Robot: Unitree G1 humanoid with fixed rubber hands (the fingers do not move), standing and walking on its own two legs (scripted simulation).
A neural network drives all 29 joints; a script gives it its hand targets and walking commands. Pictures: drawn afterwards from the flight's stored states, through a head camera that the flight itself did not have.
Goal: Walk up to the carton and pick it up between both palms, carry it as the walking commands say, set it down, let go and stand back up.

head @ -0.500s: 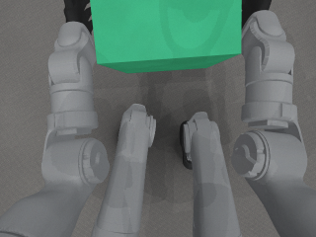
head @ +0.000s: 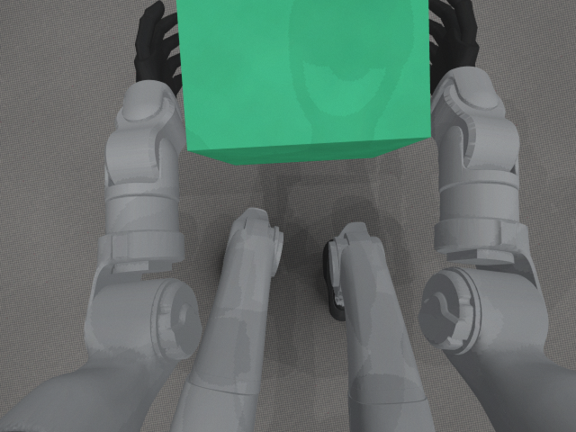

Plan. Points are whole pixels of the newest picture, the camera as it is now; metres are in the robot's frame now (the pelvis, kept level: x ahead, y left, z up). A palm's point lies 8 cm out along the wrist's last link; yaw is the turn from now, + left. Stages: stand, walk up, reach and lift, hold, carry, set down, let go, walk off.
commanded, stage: reach and lift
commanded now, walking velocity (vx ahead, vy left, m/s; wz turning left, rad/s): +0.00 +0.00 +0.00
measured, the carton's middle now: (301, 82) +0.51 +0.04 -0.13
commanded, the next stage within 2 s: none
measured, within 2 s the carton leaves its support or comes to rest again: neither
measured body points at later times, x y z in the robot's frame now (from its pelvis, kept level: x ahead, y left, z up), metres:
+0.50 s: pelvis +0.01 -0.01 +0.06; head +0.27 +0.03 +0.42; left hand +0.47 +0.20 +0.00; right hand +0.51 -0.13 +0.01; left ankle +0.17 +0.14 -0.53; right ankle +0.15 -0.13 -0.53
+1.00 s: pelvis +0.05 -0.01 +0.13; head +0.23 +0.02 +0.54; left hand +0.45 +0.19 +0.08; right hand +0.48 -0.14 +0.09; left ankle +0.17 +0.14 -0.53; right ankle +0.15 -0.13 -0.53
